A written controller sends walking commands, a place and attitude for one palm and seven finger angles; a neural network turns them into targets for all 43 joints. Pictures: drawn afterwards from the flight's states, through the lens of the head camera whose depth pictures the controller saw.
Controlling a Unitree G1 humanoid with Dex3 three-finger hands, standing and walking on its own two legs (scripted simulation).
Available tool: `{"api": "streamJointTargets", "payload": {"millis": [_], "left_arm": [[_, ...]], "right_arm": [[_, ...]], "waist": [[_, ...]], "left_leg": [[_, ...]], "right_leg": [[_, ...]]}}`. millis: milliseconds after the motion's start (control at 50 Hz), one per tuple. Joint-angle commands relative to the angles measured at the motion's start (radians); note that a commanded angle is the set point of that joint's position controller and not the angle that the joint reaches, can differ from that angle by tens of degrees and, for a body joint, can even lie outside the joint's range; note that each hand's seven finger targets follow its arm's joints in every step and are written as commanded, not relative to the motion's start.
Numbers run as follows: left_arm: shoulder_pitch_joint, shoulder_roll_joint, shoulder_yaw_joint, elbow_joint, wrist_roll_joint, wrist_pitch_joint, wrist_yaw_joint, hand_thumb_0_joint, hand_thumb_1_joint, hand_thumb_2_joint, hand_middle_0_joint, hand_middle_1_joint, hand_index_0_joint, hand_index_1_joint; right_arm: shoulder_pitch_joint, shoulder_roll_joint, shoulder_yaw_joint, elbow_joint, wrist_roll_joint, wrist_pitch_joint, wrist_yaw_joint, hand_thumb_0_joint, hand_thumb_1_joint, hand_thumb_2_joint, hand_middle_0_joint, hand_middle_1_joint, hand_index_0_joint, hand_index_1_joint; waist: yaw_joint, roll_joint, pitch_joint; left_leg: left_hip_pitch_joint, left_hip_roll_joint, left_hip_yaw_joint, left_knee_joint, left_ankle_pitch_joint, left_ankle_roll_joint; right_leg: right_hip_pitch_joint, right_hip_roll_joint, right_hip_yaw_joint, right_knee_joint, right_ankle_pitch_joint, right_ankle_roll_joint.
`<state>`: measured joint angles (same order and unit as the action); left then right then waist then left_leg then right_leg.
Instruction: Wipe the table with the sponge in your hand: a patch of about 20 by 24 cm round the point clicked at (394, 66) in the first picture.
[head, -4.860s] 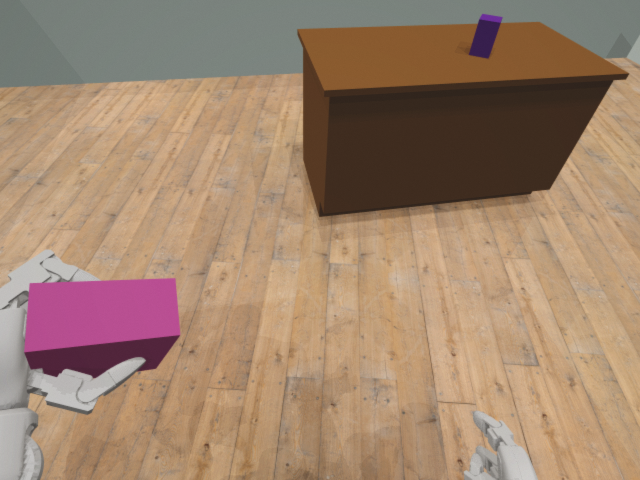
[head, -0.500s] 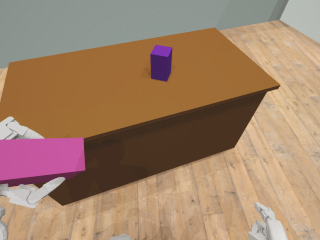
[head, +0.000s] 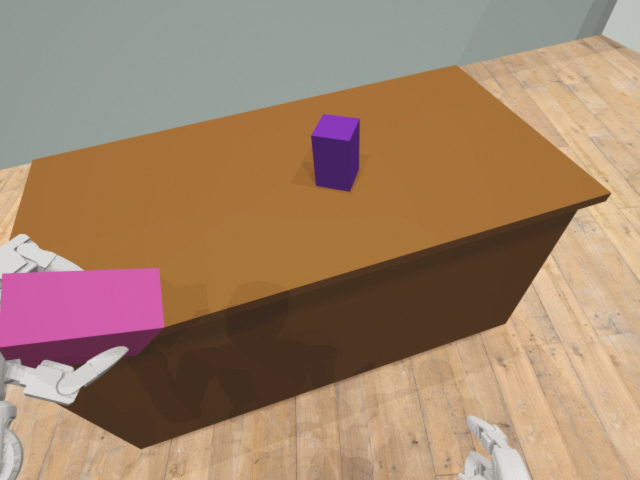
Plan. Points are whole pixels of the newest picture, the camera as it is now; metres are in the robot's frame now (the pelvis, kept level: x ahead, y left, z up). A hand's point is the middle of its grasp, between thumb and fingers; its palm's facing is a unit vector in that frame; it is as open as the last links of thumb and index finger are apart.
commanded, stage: come to a stop and stand still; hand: left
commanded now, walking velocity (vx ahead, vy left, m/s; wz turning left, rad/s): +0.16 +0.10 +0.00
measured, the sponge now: (104, 320) +0.23 +0.22 +0.16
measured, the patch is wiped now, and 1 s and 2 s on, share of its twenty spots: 0.00 0.00 0.00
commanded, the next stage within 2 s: look again from close up in 1.00 s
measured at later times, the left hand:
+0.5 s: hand (65, 293) +0.25 +0.26 +0.17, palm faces +0.40 -0.84 -0.38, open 9.7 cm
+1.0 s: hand (79, 323) +0.22 +0.24 +0.16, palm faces +0.30 -0.87 -0.38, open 9.7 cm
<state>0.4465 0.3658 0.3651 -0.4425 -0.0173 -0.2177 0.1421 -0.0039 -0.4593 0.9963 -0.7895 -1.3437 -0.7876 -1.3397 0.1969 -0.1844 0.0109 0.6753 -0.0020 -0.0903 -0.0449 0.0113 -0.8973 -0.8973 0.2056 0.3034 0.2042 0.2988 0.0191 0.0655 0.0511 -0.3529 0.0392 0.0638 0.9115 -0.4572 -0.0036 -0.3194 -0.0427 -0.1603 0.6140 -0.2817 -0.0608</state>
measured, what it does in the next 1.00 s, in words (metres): steps on the spot: left foot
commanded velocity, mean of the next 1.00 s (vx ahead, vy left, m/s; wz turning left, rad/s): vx -0.04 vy -0.01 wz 0.00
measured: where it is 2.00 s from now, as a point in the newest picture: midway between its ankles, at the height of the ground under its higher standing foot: outside the picture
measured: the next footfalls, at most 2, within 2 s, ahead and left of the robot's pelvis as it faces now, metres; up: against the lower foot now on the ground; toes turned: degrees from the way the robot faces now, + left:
left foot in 0.28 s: +0.11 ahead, +0.13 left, +0.00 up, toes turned -5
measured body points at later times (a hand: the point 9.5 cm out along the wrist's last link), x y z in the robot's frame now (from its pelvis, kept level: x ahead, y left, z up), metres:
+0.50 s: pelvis +0.02 +0.02 +0.01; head +0.03 +0.03 +0.46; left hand +0.22 +0.30 +0.19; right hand +0.20 -0.19 -0.07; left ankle +0.08 +0.15 -0.73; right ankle +0.03 -0.08 -0.73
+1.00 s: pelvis -0.01 +0.02 +0.01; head +0.00 +0.03 +0.46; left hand +0.20 +0.29 +0.18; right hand +0.12 -0.24 -0.08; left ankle +0.08 +0.14 -0.73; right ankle +0.03 -0.08 -0.73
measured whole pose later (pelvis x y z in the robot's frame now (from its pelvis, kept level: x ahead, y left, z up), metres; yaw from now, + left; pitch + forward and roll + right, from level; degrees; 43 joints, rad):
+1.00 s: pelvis -0.01 +0.02 +0.01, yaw -3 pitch -2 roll -2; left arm 0.47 0.35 0.29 -0.43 -0.03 -0.15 0.14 0.00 -0.46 1.00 -0.79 -1.35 -0.78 -1.34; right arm 0.24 -0.24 0.00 0.65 -0.01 -0.09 -0.08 0.01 -0.90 -0.90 0.20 0.30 0.20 0.30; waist -0.02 0.02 0.04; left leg -0.29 0.04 -0.01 0.47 -0.13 -0.01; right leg -0.21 0.05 -0.06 0.42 -0.17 -0.03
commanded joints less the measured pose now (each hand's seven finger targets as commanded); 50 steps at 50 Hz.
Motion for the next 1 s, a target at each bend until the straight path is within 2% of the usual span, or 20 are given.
{"api": "streamJointTargets", "payload": {"millis": [0, 40, 80, 180, 220, 240, 260, 280, 300, 320, 360, 420, 480, 540, 600, 720, 820, 900, 960, 980], "left_arm": [[-0.062, 0.169, 0.119, -0.141, -0.010, -0.065, 0.019, 0.000, 0.100, 1.300, -1.200, -1.600, -1.200, -1.600], [-0.060, 0.174, 0.117, -0.189, 0.002, -0.086, 0.027, 0.000, 0.100, 1.300, -1.200, -1.600, -1.200, -1.600], [-0.044, 0.189, 0.128, -0.241, 0.001, -0.095, 0.036, 0.000, 0.100, 1.300, -1.200, -1.600, -1.200, -1.600], [0.069, 0.195, 0.160, -0.334, -0.017, -0.081, 0.059, 0.000, 0.100, 1.300, -1.200, -1.600, -1.200, -1.600], [0.092, 0.193, 0.167, -0.324, -0.023, -0.069, 0.066, 0.000, 0.100, 1.300, -1.200, -1.600, -1.200, -1.600], [0.083, 0.180, 0.154, -0.328, -0.029, -0.067, 0.063, 0.000, 0.100, 1.300, -1.200, -1.600, -1.200, -1.600], [0.067, 0.189, 0.151, -0.334, -0.029, -0.067, 0.058, 0.000, 0.100, 1.300, -1.200, -1.600, -1.200, -1.600], [0.074, 0.187, 0.147, -0.292, -0.033, -0.067, 0.049, 0.000, 0.100, 1.300, -1.200, -1.600, -1.200, -1.600], [0.078, 0.168, 0.133, -0.231, -0.034, -0.062, 0.039, 0.000, 0.100, 1.300, -1.200, -1.600, -1.200, -1.600], [0.072, 0.177, 0.139, -0.225, -0.033, -0.058, 0.034, 0.000, 0.100, 1.300, -1.200, -1.600, -1.200, -1.600], [-0.031, 0.151, 0.090, -0.237, -0.020, -0.060, 0.029, 0.000, 0.100, 1.300, -1.200, -1.600, -1.200, -1.600], [-0.086, 0.142, 0.040, -0.311, -0.013, -0.046, 0.029, 0.000, 0.100, 1.300, -1.200, -1.600, -1.200, -1.600], [-0.089, 0.153, 0.045, -0.338, -0.010, -0.030, 0.026, 0.000, 0.100, 1.300, -1.200, -1.600, -1.200, -1.600], [-0.042, 0.173, 0.082, -0.311, -0.022, -0.016, 0.027, 0.000, 0.100, 1.300, -1.200, -1.600, -1.200, -1.600], [-0.030, 0.171, 0.090, -0.259, -0.041, -0.001, 0.028, 0.000, 0.100, 1.300, -1.200, -1.600, -1.200, -1.600], [-0.088, 0.154, 0.064, -0.172, -0.042, 0.007, 0.024, 0.000, 0.100, 1.300, -1.200, -1.600, -1.200, -1.600], [-0.118, 0.141, 0.029, -0.159, -0.023, 0.003, 0.018, 0.000, 0.100, 1.300, -1.200, -1.600, -1.200, -1.600], [-0.095, 0.173, 0.057, -0.243, -0.017, -0.017, 0.027, 0.000, 0.100, 1.300, -1.200, -1.600, -1.200, -1.600], [-0.034, 0.182, 0.075, -0.269, -0.015, -0.027, 0.031, 0.000, 0.100, 1.300, -1.200, -1.600, -1.200, -1.600], [-1.070, 1.020, 0.684, -0.565, 0.115, -0.129, 0.014, 0.000, 0.100, 1.300, -1.200, -1.600, -1.200, -1.600]], "right_arm": [[-0.088, -0.104, -0.043, -0.163, 0.002, -0.033, -0.008, 0.000, -0.900, -0.900, 0.200, 0.300, 0.200, 0.300], [-0.110, -0.094, -0.035, -0.168, -0.001, -0.021, -0.011, 0.000, -0.900, -0.900, 0.200, 0.300, 0.200, 0.300], [-0.107, -0.099, -0.040, -0.181, -0.005, -0.024, -0.013, 0.000, -0.900, -0.900, 0.200, 0.300, 0.200, 0.300], [-0.091, -0.097, -0.052, -0.234, -0.012, -0.031, -0.025, 0.000, -0.900, -0.900, 0.200, 0.300, 0.200, 0.300], [-0.072, -0.107, -0.063, -0.233, -0.008, -0.020, -0.033, 0.000, -0.900, -0.900, 0.200, 0.300, 0.200, 0.300], [-0.073, -0.115, -0.064, -0.242, -0.005, -0.015, -0.038, 0.000, -0.900, -0.900, 0.200, 0.300, 0.200, 0.300], [-0.078, -0.141, -0.072, -0.248, 0.001, -0.013, -0.041, 0.000, -0.900, -0.900, 0.200, 0.300, 0.200, 0.300], [-0.070, -0.146, -0.075, -0.248, 0.008, -0.014, -0.039, 0.000, -0.900, -0.900, 0.200, 0.300, 0.200, 0.300], [-0.064, -0.148, -0.077, -0.244, 0.009, -0.017, -0.034, 0.000, -0.900, -0.900, 0.200, 0.300, 0.200, 0.300], [-0.075, -0.138, -0.071, -0.237, -0.005, -0.024, -0.036, 0.000, -0.900, -0.900, 0.200, 0.300, 0.200, 0.300], [-0.069, -0.131, -0.051, -0.213, -0.015, -0.037, -0.028, 0.000, -0.900, -0.900, 0.200, 0.300, 0.200, 0.300], [-0.068, -0.138, -0.048, -0.207, -0.008, -0.063, -0.016, 0.000, -0.900, -0.900, 0.200, 0.300, 0.200, 0.300], [-0.088, -0.143, -0.040, -0.217, -0.010, -0.075, -0.013, 0.000, -0.900, -0.900, 0.200, 0.300, 0.200, 0.300], [-0.099, -0.124, -0.033, -0.220, -0.009, -0.066, -0.018, 0.000, -0.900, -0.900, 0.200, 0.300, 0.200, 0.300], [-0.086, -0.103, -0.028, -0.200, -0.011, -0.044, -0.020, 0.000, -0.900, -0.900, 0.200, 0.300, 0.200, 0.300], [-0.116, -0.122, -0.022, -0.191, -0.004, -0.028, -0.046, 0.000, -0.900, -0.900, 0.200, 0.300, 0.200, 0.300], [-0.118, -0.136, -0.028, -0.194, -0.001, -0.035, -0.046, 0.000, -0.900, -0.900, 0.200, 0.300, 0.200, 0.300], [-0.095, -0.142, -0.034, -0.198, -0.004, -0.056, -0.043, 0.000, -0.900, -0.900, 0.200, 0.300, 0.200, 0.300], [-0.090, -0.143, -0.040, -0.209, -0.003, -0.063, -0.041, 0.000, -0.900, -0.900, 0.200, 0.300, 0.200, 0.300], [0.029, -0.155, -0.051, -0.216, -0.018, -0.100, -0.038, 0.000, -0.900, -0.900, 0.200, 0.300, 0.200, 0.300]], "waist": [[-0.025, -0.207, -0.118], [-0.026, -0.163, -0.153], [-0.022, -0.186, -0.179], [0.002, -0.154, -0.227], [-0.024, -0.116, -0.248], [-0.017, -0.069, -0.241], [-0.007, 0.024, -0.237], [-0.001, 0.063, -0.212], [-0.005, 0.080, -0.172], [-0.009, 0.175, -0.143], [-0.014, 0.177, -0.115], [-0.018, 0.157, -0.175], [-0.013, 0.142, -0.180], [-0.012, -0.018, -0.138], [-0.023, -0.129, -0.116], [-0.020, -0.077, -0.073], [-0.020, -0.016, 0.002], [-0.010, 0.012, -0.092], [-0.005, 0.033, -0.109], [0.028, -0.204, 0.054]], "left_leg": [[-0.275, 0.028, -0.088, 0.290, 0.044, -0.026], [-0.214, 0.024, -0.052, 0.177, 0.079, -0.020], [-0.135, 0.015, -0.006, 0.011, 0.113, -0.015], [0.014, -0.036, 0.040, -0.335, 0.208, -0.018], [0.150, -0.024, 0.025, -0.483, 0.410, -0.024], [0.209, 0.035, -0.010, -0.512, 0.594, -0.012], [0.261, 0.140, -0.122, -0.499, 0.822, 0.024], [0.276, 0.218, -0.189, -0.511, 0.909, 0.063], [0.245, 0.243, -0.201, -0.535, 0.908, 0.079], [0.224, 0.256, -0.226, -0.576, 0.912, 0.102], [0.181, 0.264, -0.208, -0.579, 0.853, 0.107], [0.250, 0.217, -0.135, -0.524, 0.794, 0.077], [0.129, 0.183, -0.116, -0.521, 0.544, 0.053], [0.036, 0.060, -0.048, -0.466, 0.165, -0.002], [0.122, -0.005, -0.048, -0.331, 0.157, -0.017], [0.102, 0.035, -0.119, -0.519, 0.162, 0.003], [0.036, 0.016, -0.109, -0.536, 0.052, 0.006], [0.055, 0.023, -0.126, -0.559, 0.172, 0.012], [0.020, 0.028, -0.134, -0.577, 0.080, 0.014], [-0.035, 0.004, -0.059, -0.354, 0.256, 0.034]], "right_leg": [[0.250, -0.319, 0.402, -0.280, 0.446, -0.108], [0.238, -0.275, 0.254, -0.248, 0.608, -0.080], [0.246, -0.248, 0.188, -0.241, 0.637, -0.069], [0.314, -0.205, 0.179, -0.172, 0.687, -0.048], [0.285, -0.158, 0.145, -0.104, 0.587, 0.003], [0.247, -0.106, 0.131, -0.070, 0.504, 0.037], [0.154, -0.045, 0.119, -0.037, 0.305, 0.068], [0.074, -0.008, 0.118, -0.022, -0.006, 0.075], [0.042, 0.022, 0.118, 0.003, -0.150, 0.071], [0.015, 0.033, 0.115, 0.043, -0.206, 0.077], [0.039, 0.025, 0.130, 0.025, -0.184, 0.071], [0.085, 0.041, 0.126, -0.110, -0.047, 0.073], [0.197, 0.035, 0.135, -0.185, 0.056, 0.073], [0.159, -0.033, 0.257, -0.279, 0.092, 0.040], [-0.002, -0.131, 0.368, -0.392, -0.075, -0.022], [0.014, -0.007, 0.239, -0.348, -0.179, 0.049], [-0.001, -0.006, 0.253, -0.398, -0.275, 0.048], [0.130, 0.011, 0.217, -0.329, -0.080, 0.052], [0.158, 0.010, 0.224, -0.326, -0.139, 0.053], [-0.038, -0.073, 0.322, -0.449, 0.108, 0.161]]}}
